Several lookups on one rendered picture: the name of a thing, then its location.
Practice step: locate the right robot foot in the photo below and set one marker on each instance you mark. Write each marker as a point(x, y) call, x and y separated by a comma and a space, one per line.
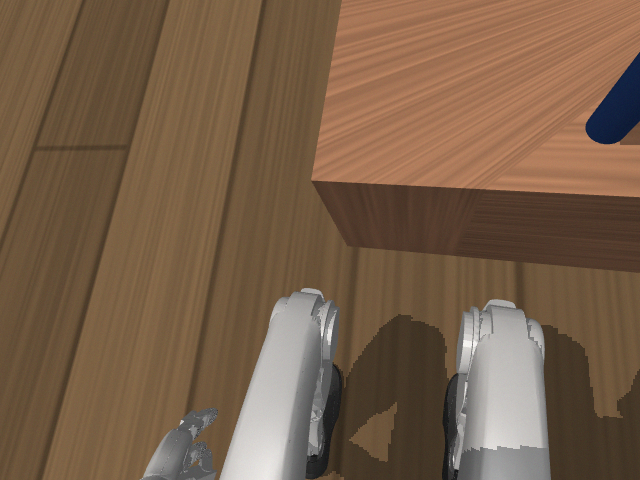
point(450, 429)

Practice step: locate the left robot foot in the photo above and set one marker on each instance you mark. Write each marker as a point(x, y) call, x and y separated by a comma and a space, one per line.
point(317, 464)

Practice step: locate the can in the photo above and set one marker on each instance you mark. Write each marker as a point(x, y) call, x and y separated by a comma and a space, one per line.
point(619, 112)

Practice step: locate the left robot hand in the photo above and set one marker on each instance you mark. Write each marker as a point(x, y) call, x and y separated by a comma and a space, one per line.
point(176, 453)

